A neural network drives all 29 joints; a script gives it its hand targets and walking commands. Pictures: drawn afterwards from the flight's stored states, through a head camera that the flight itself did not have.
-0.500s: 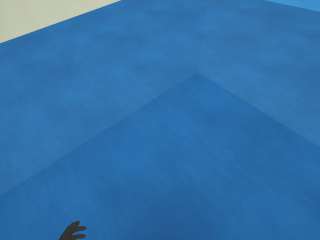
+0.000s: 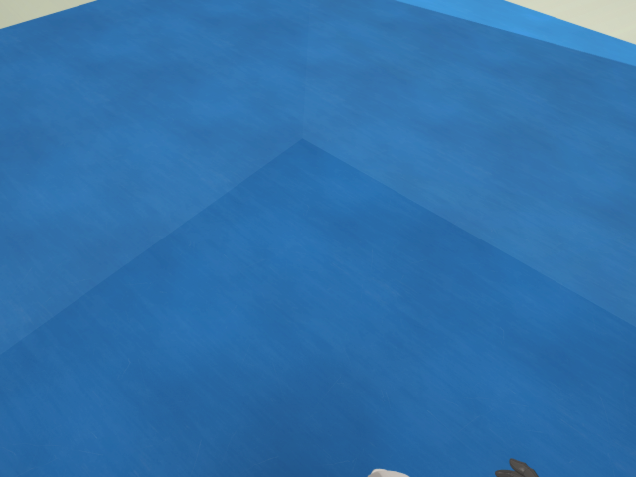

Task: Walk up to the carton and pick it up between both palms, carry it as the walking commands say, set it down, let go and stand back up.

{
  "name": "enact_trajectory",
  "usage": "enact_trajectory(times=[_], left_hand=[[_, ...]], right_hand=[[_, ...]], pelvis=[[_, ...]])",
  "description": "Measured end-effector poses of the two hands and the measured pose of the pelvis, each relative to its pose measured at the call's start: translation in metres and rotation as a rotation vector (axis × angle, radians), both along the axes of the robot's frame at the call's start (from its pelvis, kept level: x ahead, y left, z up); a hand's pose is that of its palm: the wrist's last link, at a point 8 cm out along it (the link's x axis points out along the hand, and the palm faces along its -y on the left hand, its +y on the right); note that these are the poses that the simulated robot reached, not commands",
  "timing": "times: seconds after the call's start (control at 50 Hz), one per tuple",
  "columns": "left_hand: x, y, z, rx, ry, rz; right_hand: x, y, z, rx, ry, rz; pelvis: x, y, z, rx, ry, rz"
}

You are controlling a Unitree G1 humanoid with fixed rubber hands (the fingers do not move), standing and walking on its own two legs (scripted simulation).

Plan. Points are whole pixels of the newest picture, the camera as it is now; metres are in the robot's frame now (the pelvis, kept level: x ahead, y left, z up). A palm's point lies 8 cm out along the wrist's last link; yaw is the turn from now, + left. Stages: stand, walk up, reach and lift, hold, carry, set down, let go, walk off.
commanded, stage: walk up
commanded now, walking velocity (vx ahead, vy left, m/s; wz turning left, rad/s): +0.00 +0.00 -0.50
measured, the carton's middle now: out of the picture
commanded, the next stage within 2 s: none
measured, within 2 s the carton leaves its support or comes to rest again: neither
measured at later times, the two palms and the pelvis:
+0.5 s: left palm (178, 468) +0.16 +0.19 -0.10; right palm out of the picture +0.01 -0.33 -0.13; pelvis -0.01 -0.05 +0.00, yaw -16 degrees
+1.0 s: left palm (202, 430) +0.21 +0.18 -0.13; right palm out of the picture -0.06 -0.30 -0.09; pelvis -0.01 -0.01 +0.00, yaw -31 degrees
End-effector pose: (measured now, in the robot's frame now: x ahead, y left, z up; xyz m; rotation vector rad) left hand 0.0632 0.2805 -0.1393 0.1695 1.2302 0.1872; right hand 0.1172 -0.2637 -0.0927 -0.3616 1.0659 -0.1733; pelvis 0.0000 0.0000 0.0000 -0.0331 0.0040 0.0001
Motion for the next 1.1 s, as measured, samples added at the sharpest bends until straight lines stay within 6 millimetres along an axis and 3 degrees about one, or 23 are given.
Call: enact_trajectory(times=[0.08,0.16,0.26,0.32,0.42,0.52,0.66,0.76,0.86,0.96,1.02,1.1], left_hand=[[0.019,-0.009,0.002,-0.017,-0.004,-0.054],[0.051,-0.027,0.007,-0.017,-0.044,-0.132],[0.096,-0.059,0.019,0.02,-0.139,-0.24],[0.109,-0.073,0.027,0.059,-0.185,-0.282],[0.099,-0.083,0.04,0.101,-0.14,-0.306],[0.092,-0.09,0.04,0.096,-0.111,-0.326],[0.085,-0.082,0.021,0.069,-0.043,-0.389],[0.099,-0.066,-0.001,0.039,-0.034,-0.449],[0.115,-0.07,-0.001,-0.009,-0.032,-0.498],[0.134,-0.088,0.003,-0.039,-0.036,-0.56],[0.15,-0.111,0.007,-0.061,-0.056,-0.629],[0.186,-0.166,0.022,-0.108,-0.147,-0.738]], right_hand=[[-0.033,-0.009,-0.002,-0.001,0.035,-0.073],[-0.071,-0.024,-0.012,0.012,0.078,-0.156],[-0.116,-0.049,-0.033,0.052,0.125,-0.257],[-0.131,-0.063,-0.044,0.076,0.138,-0.3],[-0.121,-0.07,-0.038,0.108,0.068,-0.342],[-0.106,-0.071,-0.032,0.126,0.001,-0.365],[-0.091,-0.062,-0.018,0.09,-0.063,-0.384],[-0.098,-0.05,-0.009,0.01,-0.083,-0.407],[-0.133,-0.04,0.005,-0.029,-0.026,-0.462],[-0.164,-0.035,0.009,-0.038,-0.014,-0.534],[-0.19,-0.032,0.005,-0.032,0.0,-0.594],[-0.257,-0.023,0.001,-0.014,0.103,-0.72]], pelvis=[[-0.001,0.0,0.001,-0.005,-0.001,-0.044],[-0.003,-0.006,-0.001,-0.001,0.003,-0.088],[-0.007,-0.026,-0.01,0.015,0.013,-0.139],[-0.01,-0.039,-0.014,0.03,0.018,-0.174],[-0.01,-0.048,-0.003,0.057,0.015,-0.239],[-0.009,-0.048,0.001,0.059,0.009,-0.296],[-0.007,-0.035,-0.002,0.043,0.0,-0.37],[-0.005,-0.017,-0.012,0.02,0.001,-0.403],[-0.005,-0.007,-0.003,-0.004,0.002,-0.471],[-0.007,-0.005,0.001,-0.018,0.004,-0.525],[-0.01,-0.008,0.001,-0.015,0.014,-0.559],[-0.01,-0.026,0.004,-0.007,0.027,-0.599]])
